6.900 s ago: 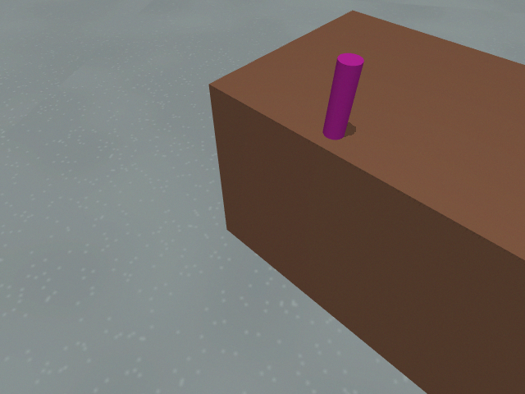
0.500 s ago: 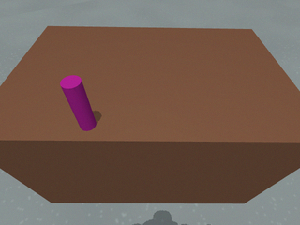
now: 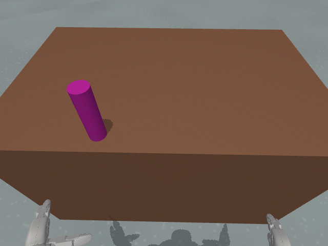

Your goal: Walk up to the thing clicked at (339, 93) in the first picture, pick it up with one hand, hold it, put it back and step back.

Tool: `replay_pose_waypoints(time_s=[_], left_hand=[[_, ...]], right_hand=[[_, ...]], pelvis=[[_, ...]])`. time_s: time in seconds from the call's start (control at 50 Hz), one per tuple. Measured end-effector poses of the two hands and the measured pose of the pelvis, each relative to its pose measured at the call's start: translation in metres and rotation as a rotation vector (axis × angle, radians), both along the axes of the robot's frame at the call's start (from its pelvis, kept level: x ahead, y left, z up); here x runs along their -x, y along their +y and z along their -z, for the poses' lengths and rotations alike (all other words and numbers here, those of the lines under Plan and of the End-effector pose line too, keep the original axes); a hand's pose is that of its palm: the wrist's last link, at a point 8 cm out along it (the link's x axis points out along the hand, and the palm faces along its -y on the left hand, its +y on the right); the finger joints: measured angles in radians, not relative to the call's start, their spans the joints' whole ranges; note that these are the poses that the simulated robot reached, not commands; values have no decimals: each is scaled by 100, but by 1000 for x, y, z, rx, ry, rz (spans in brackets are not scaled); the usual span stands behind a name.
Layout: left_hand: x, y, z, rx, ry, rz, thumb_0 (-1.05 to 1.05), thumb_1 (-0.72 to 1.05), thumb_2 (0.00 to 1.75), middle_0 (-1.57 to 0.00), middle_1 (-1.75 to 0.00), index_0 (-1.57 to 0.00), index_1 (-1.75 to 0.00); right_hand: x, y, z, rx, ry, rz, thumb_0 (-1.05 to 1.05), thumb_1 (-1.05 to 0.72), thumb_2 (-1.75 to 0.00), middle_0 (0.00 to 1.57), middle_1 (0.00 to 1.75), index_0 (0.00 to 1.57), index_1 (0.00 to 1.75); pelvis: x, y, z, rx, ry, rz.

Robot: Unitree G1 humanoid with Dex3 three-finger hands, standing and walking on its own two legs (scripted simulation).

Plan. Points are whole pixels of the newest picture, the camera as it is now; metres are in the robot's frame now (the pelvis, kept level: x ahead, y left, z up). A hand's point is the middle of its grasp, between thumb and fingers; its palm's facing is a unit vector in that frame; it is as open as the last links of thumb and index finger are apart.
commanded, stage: rise first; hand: left
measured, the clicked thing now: (89, 113) +0.43 +0.22 +0.07
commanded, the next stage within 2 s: go down in 1.38 s
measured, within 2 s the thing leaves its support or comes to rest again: neither
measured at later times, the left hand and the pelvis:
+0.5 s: hand (52, 207) +0.19 +0.25 +0.04, palm faces +0.30 -0.88 -0.37, open 17.5 cm; pelvis +0.01 -0.01 +0.00, yaw +1 degrees
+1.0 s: hand (35, 205) +0.18 +0.25 +0.10, palm faces +0.33 -0.85 -0.42, open 17.6 cm; pelvis +0.00 -0.01 +0.00, yaw +2 degrees
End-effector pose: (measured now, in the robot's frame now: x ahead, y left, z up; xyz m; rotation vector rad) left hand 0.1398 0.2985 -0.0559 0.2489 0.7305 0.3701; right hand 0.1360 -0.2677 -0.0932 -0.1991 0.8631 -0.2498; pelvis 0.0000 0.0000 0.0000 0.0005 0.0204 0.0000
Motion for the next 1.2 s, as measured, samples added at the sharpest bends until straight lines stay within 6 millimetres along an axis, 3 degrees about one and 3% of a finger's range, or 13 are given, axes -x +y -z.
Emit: replay_pose_waypoints(time_s=[0.12,0.26,0.64,0.9,1.2], left_hand=[[-10,0,-31,-49,-128,14,0,-31,8,-6,-6,-6,-5],[-19,-2,-70,-97,-277,51,0,-47,2,-6,-5,-5,-4],[-11,-11,-138,-205,-505,134,-1,-54,1,-5,-4,-5,-4],[0,-11,-166,-266,-605,162,-1,-55,2,-5,-4,-5,-4],[0,-13,-191,-318,-719,204,-1,-58,5,-6,-5,-4,-6]], right_hand=[[-14,15,-7,-18,-72,-49,0,29,-9,6,5,6,5],[-25,13,-14,-25,-129,-50,0,45,-4,6,5,6,5],[-23,1,-9,-28,-112,-46,-1,52,-2,6,5,5,5],[-19,5,-7,-45,-120,-57,-1,51,-3,6,5,6,5],[-15,8,-11,-45,-151,-57,-1,51,-4,6,5,6,5]], pelvis=[[-5,-1,0,0,-17,-4],[-12,-2,-1,-2,-36,-7],[-8,-9,-1,-6,-69,-21],[-1,-10,-1,-8,-77,-28],[3,-8,0,-7,-85,-26]])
